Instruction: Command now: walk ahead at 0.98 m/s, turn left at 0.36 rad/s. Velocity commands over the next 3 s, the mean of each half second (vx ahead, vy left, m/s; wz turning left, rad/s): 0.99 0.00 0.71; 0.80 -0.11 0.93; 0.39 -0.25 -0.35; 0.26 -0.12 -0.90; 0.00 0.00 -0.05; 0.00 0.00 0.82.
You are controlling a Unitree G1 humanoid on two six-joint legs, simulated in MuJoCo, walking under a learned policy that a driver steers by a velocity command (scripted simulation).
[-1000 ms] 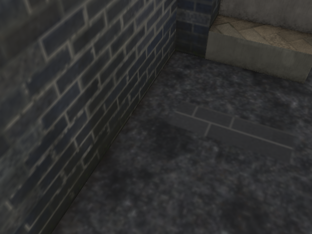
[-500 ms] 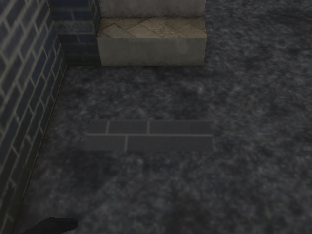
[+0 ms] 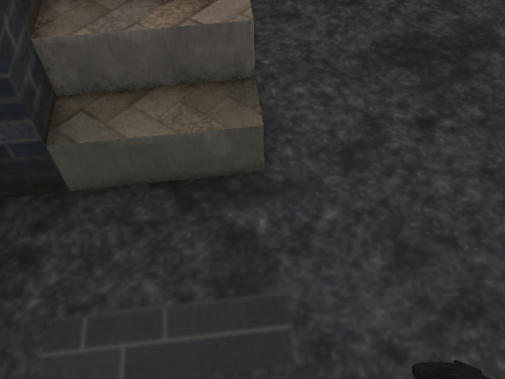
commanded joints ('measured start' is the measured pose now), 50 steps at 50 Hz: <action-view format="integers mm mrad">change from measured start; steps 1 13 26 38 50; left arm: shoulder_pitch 0 -320 16 -187 -36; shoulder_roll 189 85 310 125 188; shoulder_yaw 35 -51 30 16 9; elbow -27 -273 -262 -113 -122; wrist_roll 25 87 47 20 37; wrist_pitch -8 41 2 -37 105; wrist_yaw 37 -4 54 -2 8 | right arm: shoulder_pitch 18 340 311 -15 181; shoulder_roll -115 -165 -179 -106 -274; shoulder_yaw -26 -79 -106 -29 -103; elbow -24 118 43 -128 -117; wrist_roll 16 4 12 -17 1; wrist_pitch -11 -29 -54 38 60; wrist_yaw -1 -45 -41 22 -153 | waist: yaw -84 -10 121 -95 -84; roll -113 -138 -81 -132 -65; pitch -21 90 -389 -1 -363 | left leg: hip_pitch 289 348 434 54 910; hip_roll -132 9 -114 49 327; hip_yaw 45 -601 -412 -116 -650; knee -40 -509 433 446 -213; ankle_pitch -3 -539 -117 -200 506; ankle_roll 47 258 46 5 275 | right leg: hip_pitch -72 -888 42 -353 -928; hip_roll -287 -262 -432 -405 -208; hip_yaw -92 54 255 -121 23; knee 121 1156 418 88 1664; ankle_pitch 1396 46 -175 560 24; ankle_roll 151 192 121 122 213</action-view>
